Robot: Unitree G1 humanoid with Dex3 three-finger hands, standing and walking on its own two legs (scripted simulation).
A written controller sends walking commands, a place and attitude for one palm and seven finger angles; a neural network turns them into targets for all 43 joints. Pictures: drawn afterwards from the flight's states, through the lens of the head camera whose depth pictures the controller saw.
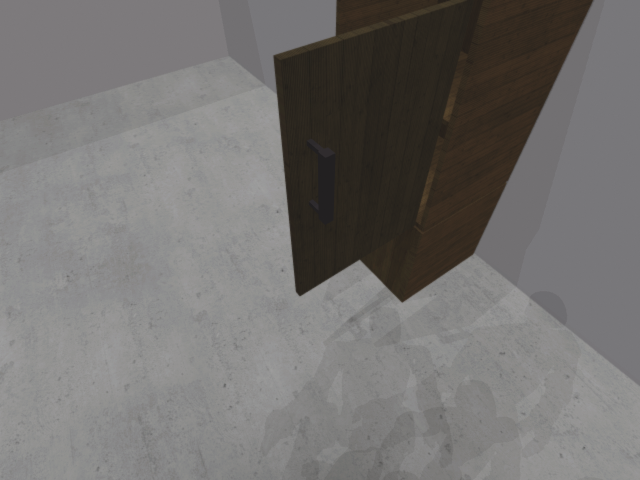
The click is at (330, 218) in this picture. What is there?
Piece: cupboard door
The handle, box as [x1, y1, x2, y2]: [307, 139, 335, 224]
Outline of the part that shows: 307,140 307,145 318,155 318,203 317,204 313,200 309,201 309,205 319,214 319,219 325,224 333,219 335,153 327,147 324,149 312,139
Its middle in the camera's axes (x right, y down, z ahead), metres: +0.00 -0.10 +0.69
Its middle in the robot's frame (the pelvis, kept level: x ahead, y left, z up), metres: +0.59 +0.04 +0.02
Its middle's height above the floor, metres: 0.80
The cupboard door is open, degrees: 91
